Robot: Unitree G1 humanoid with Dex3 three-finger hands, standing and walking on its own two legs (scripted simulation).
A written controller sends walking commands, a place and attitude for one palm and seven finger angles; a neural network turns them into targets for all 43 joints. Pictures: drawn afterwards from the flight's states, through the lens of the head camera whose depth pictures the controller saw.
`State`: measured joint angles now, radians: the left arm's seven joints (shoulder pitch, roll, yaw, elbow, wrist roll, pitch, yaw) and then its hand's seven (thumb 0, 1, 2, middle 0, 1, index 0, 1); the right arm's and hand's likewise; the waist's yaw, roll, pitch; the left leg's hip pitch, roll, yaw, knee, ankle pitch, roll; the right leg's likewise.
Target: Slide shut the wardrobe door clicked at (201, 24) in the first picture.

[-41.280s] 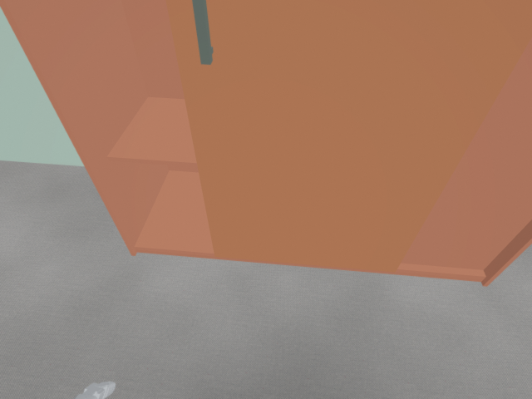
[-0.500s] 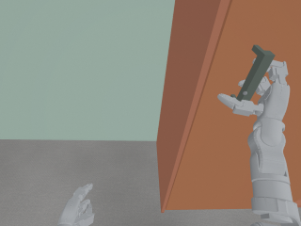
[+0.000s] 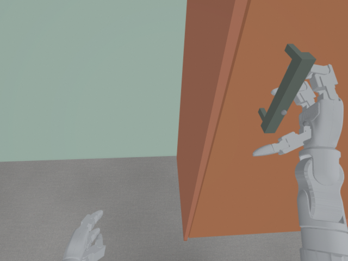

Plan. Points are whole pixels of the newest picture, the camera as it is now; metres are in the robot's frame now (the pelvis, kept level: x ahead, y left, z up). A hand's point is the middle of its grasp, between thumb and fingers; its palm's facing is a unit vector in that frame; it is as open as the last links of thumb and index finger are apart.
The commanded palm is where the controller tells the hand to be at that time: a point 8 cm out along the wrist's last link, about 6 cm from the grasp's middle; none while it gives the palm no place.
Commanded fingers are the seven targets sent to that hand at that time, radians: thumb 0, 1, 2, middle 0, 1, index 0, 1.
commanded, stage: slip the hand off the handle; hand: right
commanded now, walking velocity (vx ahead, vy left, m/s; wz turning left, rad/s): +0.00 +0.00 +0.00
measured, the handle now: (279, 91) +0.36 -0.18 +0.25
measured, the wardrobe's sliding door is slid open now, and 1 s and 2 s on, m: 0.00 0.00 0.00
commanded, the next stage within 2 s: draw the hand back to the body in 1.16 s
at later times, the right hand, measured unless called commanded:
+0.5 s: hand (313, 117) +0.32 -0.24 +0.22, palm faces +0.28 +0.95 -0.14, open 14.7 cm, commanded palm +0.28 -0.28 +0.22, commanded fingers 0.00 0.55 -0.20 0.25 1.15 0.25 1.15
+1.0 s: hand (345, 155) +0.24 -0.25 +0.23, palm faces +0.30 +0.95 -0.14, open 14.7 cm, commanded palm +0.19 -0.28 +0.22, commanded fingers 0.00 0.55 -0.20 0.25 1.15 0.25 1.15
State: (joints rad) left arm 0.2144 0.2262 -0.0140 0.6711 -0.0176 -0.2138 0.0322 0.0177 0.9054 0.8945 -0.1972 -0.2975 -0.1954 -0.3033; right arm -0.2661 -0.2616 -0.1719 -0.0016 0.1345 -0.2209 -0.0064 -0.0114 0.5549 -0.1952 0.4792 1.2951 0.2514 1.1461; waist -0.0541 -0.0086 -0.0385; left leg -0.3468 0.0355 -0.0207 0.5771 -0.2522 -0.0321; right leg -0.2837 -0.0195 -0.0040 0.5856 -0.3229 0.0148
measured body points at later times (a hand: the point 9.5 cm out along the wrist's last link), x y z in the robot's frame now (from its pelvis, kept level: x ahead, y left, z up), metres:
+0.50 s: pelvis +0.00 +0.01 +0.00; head +0.00 +0.01 +0.45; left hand +0.16 +0.24 -0.09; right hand +0.30 -0.29 +0.23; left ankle +0.03 +0.14 -0.73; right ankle -0.01 -0.13 -0.73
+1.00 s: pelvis +0.00 +0.01 +0.00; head -0.02 +0.02 +0.45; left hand +0.21 +0.22 -0.07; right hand +0.21 -0.30 +0.23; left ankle +0.03 +0.14 -0.73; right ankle -0.01 -0.13 -0.73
